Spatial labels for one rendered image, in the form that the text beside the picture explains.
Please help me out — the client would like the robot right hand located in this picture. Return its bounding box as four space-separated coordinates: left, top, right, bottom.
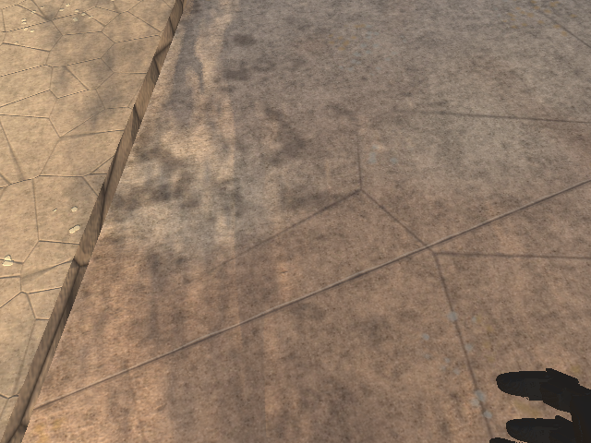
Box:
489 368 591 443

